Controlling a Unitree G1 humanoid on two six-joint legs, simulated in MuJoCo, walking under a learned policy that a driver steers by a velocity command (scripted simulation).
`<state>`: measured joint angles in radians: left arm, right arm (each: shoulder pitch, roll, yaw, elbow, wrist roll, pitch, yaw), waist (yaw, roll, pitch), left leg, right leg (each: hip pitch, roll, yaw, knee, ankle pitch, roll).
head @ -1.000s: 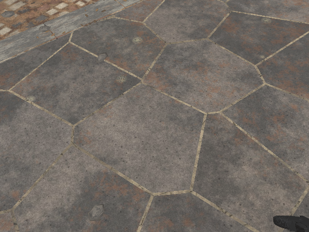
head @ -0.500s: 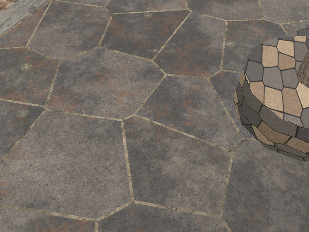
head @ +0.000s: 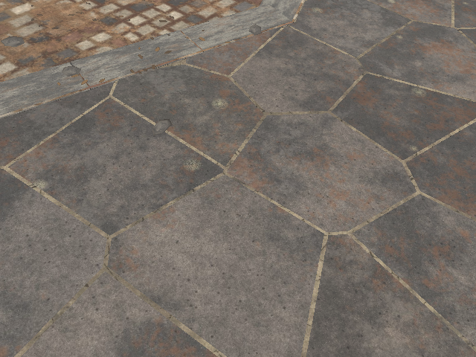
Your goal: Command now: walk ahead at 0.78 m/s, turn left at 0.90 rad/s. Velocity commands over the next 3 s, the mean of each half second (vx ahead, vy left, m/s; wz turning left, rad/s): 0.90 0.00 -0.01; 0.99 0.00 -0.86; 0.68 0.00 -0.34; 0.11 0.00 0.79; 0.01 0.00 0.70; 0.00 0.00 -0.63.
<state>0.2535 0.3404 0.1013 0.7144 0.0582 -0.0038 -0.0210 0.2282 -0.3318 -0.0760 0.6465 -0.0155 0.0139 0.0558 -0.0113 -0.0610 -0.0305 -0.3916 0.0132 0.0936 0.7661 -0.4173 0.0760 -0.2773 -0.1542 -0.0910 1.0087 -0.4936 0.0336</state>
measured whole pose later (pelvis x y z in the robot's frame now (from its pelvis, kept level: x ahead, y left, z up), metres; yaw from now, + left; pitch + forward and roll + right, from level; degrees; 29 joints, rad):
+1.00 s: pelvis +0.88 +0.04 +0.02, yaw -29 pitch +2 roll +2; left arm 0.22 0.39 0.08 0.77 0.03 -0.02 -0.04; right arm 0.27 -0.32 -0.04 0.75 -0.05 -0.09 -0.01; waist 0.00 -0.05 0.03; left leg -0.24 0.03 0.12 0.47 -0.25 -0.02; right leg -0.52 0.00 0.01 1.30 -0.28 -0.11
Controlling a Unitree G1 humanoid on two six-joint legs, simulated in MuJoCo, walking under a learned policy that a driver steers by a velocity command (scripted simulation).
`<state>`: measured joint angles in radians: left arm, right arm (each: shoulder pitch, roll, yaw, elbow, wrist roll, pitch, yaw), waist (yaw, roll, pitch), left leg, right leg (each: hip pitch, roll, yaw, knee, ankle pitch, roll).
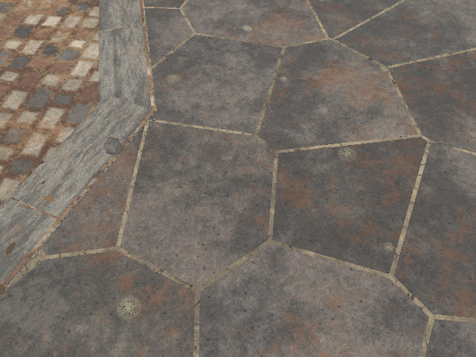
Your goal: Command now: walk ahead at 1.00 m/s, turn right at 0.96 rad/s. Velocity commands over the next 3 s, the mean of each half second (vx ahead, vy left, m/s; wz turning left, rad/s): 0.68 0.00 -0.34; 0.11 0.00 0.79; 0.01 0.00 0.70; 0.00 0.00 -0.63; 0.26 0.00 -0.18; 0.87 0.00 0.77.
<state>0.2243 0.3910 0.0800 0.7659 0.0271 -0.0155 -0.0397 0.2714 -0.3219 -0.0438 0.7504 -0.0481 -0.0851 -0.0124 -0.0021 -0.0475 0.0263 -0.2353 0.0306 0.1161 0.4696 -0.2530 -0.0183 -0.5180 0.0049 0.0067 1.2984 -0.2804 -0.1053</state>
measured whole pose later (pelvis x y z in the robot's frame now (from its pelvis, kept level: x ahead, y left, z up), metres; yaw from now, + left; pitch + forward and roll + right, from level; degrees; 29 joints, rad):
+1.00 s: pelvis +0.56 +0.01 +0.00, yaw +17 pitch +3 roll -2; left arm -0.03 0.28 0.06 0.74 -0.01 0.00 0.02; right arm 0.23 -0.32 -0.10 0.57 0.01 0.03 -0.04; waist -0.03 0.00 0.07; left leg -0.40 -0.13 -0.16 0.47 -0.10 0.08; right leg -0.55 0.04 0.18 0.89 -0.35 0.07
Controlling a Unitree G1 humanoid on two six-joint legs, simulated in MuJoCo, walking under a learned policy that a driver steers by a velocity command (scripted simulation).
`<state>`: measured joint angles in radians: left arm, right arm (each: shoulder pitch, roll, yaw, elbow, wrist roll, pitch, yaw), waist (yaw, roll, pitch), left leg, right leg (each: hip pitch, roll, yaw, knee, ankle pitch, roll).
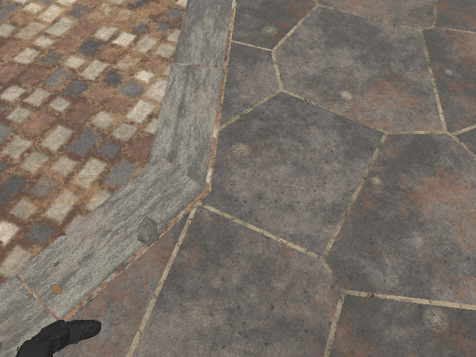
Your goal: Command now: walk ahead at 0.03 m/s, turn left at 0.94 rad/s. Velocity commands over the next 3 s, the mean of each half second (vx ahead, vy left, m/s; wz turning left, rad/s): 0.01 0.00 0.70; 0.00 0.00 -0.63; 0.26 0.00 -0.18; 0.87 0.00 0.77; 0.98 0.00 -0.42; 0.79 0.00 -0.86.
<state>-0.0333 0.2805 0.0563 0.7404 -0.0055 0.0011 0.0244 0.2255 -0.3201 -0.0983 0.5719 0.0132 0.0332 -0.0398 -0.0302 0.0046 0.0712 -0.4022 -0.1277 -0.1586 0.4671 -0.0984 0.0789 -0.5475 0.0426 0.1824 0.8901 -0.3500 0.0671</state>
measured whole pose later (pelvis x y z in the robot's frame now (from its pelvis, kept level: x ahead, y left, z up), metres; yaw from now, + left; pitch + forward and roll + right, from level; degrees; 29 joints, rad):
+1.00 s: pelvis +0.05 -0.09 -0.01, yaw -3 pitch +3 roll +1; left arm 0.17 0.33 0.10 0.61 0.00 0.04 -0.02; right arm 0.11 -0.31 -0.10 0.66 0.00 0.00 -0.02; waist 0.01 0.04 0.07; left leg -0.42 0.09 0.03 1.04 -0.57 -0.07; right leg -0.41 0.02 -0.03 0.66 -0.31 -0.06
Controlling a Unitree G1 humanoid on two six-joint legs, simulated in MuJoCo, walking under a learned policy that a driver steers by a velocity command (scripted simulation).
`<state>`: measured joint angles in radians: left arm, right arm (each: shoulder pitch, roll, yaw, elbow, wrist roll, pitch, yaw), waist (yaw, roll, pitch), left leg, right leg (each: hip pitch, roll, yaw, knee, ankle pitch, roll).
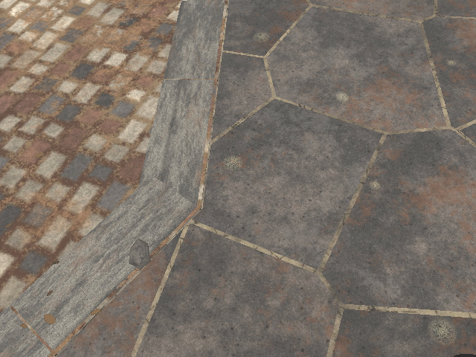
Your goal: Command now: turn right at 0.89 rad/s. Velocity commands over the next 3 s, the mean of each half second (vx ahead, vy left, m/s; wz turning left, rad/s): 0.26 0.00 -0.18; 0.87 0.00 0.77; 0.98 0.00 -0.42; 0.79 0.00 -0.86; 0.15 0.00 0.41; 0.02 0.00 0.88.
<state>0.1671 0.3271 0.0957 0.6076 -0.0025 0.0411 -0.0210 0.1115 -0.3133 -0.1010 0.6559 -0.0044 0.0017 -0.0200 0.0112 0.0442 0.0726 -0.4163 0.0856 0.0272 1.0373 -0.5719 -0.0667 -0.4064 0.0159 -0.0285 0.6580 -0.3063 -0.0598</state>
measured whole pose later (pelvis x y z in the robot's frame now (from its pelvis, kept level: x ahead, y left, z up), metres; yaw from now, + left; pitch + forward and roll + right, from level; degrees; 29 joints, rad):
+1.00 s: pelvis +0.47 +0.12 -0.02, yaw +23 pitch +3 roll -1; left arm 0.00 0.29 -0.01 0.59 0.04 -0.07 -0.01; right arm 0.50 -0.35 -0.07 0.88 -0.01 -0.07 0.00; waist -0.09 0.01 0.03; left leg 0.10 -0.11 -0.27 0.62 -0.48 0.12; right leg -0.58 0.02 -0.01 0.61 -0.09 -0.02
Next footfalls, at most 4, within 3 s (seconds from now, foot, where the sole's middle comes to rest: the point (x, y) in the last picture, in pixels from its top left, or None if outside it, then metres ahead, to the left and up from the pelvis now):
0.56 left None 0.20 0.15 -0.76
0.98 right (240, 264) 0.67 0.08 -0.76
1.36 left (135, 200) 0.91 0.43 -0.76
1.78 right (193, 103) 1.35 0.26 -0.76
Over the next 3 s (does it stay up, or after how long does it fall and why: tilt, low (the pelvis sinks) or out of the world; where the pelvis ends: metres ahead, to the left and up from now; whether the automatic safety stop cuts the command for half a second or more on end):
stays up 1.61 0.19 0.02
